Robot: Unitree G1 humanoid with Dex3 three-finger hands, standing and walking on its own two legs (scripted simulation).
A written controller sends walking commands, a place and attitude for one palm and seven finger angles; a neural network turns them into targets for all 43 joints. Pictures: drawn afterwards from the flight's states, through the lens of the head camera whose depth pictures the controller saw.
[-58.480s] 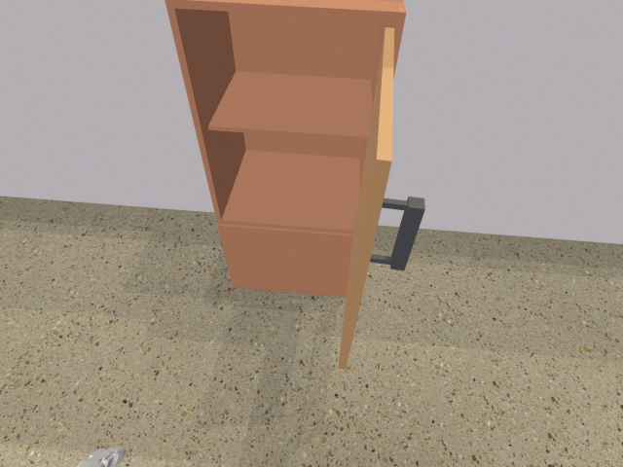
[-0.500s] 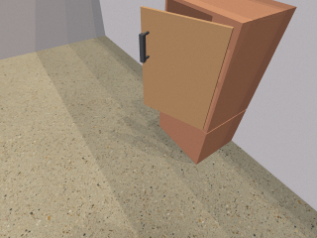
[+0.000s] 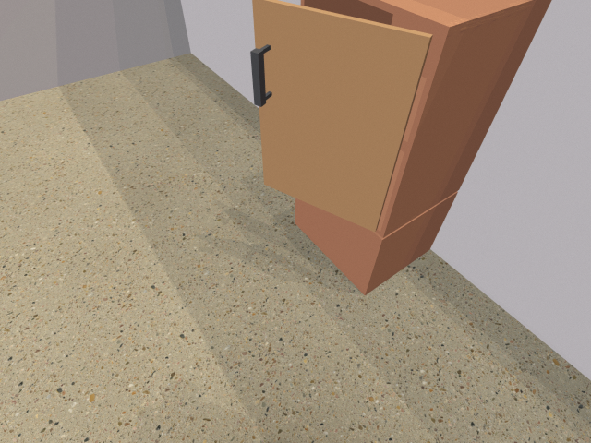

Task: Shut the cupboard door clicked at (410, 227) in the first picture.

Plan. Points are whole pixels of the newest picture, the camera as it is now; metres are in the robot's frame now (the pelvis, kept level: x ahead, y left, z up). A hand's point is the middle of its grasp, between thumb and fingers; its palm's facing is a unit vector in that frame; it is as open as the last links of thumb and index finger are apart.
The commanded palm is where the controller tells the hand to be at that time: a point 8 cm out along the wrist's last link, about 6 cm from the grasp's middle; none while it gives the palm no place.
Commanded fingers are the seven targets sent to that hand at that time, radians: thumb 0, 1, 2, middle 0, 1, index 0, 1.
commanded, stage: look to check the result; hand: left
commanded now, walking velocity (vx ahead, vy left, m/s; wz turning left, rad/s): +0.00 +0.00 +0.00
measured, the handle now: (263, 75) +0.96 +0.13 +0.04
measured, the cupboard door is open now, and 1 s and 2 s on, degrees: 23 23 23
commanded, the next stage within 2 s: walk to a spot facing it in 0.24 s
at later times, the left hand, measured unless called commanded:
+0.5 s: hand out of the picture +0.03 +0.18 -0.17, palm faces +0.03 -0.97 -0.23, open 7.3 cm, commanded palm none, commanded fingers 0.00 0.90 0.90 -0.20 -0.30 -0.20 -0.30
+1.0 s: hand out of the picture +0.01 +0.24 -0.18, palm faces +0.30 -0.92 -0.24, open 7.3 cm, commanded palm none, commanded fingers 0.00 0.90 0.90 -0.20 -0.30 -0.20 -0.30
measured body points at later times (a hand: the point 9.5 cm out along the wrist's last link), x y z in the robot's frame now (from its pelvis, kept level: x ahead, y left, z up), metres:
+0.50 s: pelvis +0.00 -0.01 +0.00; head +0.01 -0.01 +0.45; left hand +0.03 +0.23 -0.16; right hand +0.02 -0.26 -0.16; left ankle +0.01 +0.10 -0.75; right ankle +0.00 -0.12 -0.75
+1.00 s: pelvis -0.01 +0.01 +0.00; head +0.03 +0.04 +0.44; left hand -0.01 +0.28 -0.16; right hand +0.09 -0.22 -0.14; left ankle +0.00 +0.10 -0.75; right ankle +0.01 -0.16 -0.67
